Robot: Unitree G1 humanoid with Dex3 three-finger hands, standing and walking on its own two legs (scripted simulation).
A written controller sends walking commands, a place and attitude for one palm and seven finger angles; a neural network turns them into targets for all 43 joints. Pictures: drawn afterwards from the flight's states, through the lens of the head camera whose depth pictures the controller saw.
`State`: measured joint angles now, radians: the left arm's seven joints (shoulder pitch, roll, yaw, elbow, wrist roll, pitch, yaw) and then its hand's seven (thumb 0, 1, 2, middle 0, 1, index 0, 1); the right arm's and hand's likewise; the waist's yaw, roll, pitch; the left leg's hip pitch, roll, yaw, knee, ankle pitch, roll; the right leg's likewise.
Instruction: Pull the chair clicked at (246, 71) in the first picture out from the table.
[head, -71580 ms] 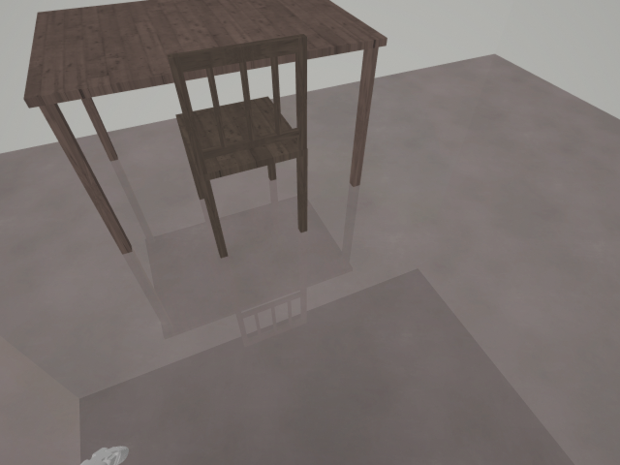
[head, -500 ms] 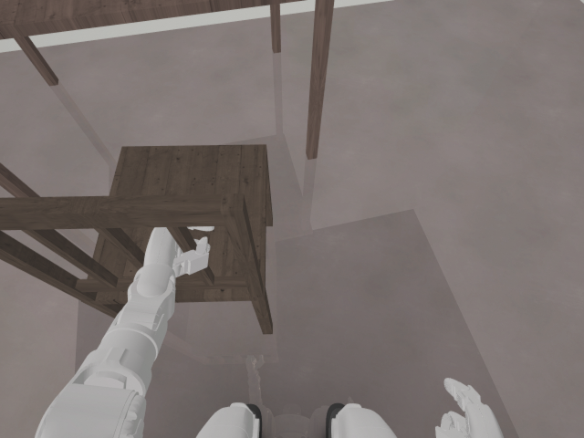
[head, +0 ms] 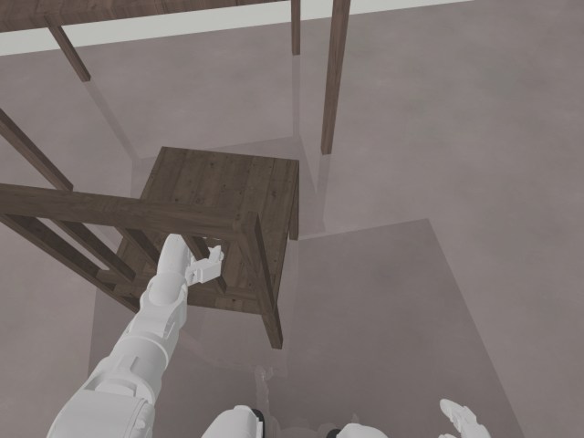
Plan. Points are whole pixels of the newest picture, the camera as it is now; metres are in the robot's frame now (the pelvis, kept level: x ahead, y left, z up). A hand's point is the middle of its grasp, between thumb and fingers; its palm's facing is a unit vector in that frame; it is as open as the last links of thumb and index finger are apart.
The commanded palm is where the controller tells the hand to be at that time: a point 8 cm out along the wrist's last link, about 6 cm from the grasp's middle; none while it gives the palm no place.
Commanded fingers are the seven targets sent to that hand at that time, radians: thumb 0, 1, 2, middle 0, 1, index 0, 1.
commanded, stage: step backward, pulling the chair out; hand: left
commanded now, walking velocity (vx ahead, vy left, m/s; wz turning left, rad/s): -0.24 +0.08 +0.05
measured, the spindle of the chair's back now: (153, 257) +0.38 +0.26 -0.10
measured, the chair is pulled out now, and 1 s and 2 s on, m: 0.54 0.64 0.64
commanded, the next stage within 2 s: stop walking, hand still on the chair in 0.16 s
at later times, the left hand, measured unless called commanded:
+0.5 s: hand (214, 318) +0.27 +0.13 -0.05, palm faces -0.04 -0.99 -0.17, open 5.0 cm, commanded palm +0.26 +0.18 -0.04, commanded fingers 0.00 0.90 0.90 -0.50 -1.45 -0.50 -1.45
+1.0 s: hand (212, 328) +0.25 +0.13 -0.05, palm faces -0.05 -0.98 -0.18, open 5.1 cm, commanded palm +0.24 +0.18 -0.04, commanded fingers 0.00 0.90 0.90 -0.50 -1.45 -0.50 -1.45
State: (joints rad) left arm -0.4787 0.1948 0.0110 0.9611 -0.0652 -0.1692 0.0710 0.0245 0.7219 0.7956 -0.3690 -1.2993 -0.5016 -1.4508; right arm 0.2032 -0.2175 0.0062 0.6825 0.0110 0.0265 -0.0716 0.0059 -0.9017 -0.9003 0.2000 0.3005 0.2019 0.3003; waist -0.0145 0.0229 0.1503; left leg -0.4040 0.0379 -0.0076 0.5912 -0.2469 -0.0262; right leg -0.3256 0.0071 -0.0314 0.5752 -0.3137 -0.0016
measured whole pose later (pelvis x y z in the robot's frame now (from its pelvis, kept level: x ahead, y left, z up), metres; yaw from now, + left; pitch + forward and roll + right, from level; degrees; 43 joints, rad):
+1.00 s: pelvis -0.03 +0.02 +0.01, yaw +1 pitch +0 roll +0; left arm -0.21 0.11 -0.08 0.84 -0.03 -0.13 0.08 0.03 0.72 0.83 -0.36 -1.31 -0.50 -1.45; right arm 0.21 -0.24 0.00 0.69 0.02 0.02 -0.10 0.01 -0.90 -0.90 0.20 0.30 0.20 0.30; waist -0.02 0.04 0.07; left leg -0.18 0.04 0.00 0.49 -0.30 -0.03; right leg -0.25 -0.02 -0.03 0.49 -0.23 0.01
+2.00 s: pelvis -0.02 +0.03 -0.02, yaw +1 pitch +11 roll +0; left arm -0.03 0.17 -0.01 0.40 -0.05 0.07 0.01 -0.01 -0.54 0.21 -0.07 -0.20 -0.08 -0.21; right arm 0.27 -0.24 0.01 0.56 0.03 -0.04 -0.02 0.01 -0.90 -0.90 0.20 0.30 0.20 0.30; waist -0.06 0.04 -0.09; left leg -0.54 0.02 -0.01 0.81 -0.46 -0.01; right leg -0.61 -0.05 -0.02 0.80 -0.38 0.03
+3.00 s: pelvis -0.03 +0.03 -0.05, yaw +3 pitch +11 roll -1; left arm 0.64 0.18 -0.15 -0.23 -0.01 0.13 0.03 -0.01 -0.54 0.21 0.00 0.00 -0.01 0.00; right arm 0.28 -0.23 0.01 0.42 0.03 -0.10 -0.06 0.01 -0.90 -0.90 0.20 0.30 0.20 0.30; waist -0.04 0.05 -0.16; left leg -0.68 0.01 -0.05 1.01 -0.53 -0.01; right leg -0.71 -0.06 -0.06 0.97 -0.45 0.03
